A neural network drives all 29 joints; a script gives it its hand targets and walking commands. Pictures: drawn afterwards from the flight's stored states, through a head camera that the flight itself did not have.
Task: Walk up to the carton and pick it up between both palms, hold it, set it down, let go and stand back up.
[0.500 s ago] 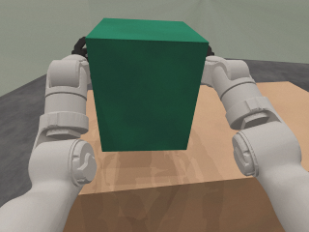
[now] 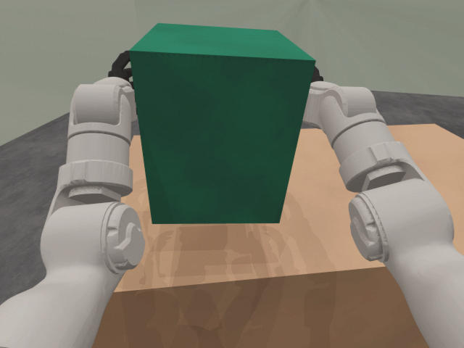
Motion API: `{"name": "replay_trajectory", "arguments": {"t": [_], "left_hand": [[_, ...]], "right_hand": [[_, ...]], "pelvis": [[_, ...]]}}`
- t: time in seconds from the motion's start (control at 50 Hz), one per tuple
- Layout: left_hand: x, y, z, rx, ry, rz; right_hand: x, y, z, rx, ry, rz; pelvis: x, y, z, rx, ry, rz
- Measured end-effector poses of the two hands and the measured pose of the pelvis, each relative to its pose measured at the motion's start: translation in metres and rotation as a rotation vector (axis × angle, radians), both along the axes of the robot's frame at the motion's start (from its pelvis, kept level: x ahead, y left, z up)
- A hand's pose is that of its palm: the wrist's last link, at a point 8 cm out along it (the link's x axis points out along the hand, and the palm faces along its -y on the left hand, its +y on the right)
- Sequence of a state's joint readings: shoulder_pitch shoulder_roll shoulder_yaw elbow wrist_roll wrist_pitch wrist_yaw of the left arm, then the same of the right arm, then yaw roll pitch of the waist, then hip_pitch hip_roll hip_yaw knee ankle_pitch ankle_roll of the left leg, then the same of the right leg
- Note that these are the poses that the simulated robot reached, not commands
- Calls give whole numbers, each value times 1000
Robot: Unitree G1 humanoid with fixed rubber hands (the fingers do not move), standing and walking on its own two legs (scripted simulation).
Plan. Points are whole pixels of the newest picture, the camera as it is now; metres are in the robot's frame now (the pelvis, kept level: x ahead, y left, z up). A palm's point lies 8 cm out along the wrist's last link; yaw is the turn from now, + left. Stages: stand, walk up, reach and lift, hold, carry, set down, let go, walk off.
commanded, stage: hold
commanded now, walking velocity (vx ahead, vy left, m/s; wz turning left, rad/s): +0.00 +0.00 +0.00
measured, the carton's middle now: (217, 122) +0.37 +0.01 +0.30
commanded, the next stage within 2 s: none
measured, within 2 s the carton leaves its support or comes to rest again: neither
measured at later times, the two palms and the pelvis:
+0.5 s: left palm (119, 98) +0.38 +0.16 +0.34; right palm (308, 100) +0.37 -0.14 +0.33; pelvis +0.00 +0.00 +0.00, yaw +0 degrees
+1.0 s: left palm (120, 95) +0.38 +0.15 +0.34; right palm (309, 98) +0.37 -0.14 +0.33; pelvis +0.00 +0.00 +0.00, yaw +0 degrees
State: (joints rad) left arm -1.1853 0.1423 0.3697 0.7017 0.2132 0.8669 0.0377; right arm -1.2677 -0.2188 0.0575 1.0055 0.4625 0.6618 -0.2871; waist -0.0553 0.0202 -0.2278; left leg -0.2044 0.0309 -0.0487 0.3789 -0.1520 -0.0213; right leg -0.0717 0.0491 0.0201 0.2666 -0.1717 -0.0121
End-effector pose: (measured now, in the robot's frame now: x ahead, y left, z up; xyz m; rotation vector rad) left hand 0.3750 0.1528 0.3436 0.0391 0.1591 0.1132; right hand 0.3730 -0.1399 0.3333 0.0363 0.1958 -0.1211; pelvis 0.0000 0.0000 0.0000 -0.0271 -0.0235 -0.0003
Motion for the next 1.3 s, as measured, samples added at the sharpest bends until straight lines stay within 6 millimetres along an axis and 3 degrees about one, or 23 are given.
{"name": "replay_trajectory", "arguments": {"t": [0.46,1.3], "left_hand": [[2,3,-6,-9,1,0],[1,1,2,-3,-16,-2]], "right_hand": [[2,3,-3,-18,4,3],[0,1,2,-5,-7,2]], "pelvis": [[1,1,0,-2,1,1],[3,1,0,-2,-6,2]]}}
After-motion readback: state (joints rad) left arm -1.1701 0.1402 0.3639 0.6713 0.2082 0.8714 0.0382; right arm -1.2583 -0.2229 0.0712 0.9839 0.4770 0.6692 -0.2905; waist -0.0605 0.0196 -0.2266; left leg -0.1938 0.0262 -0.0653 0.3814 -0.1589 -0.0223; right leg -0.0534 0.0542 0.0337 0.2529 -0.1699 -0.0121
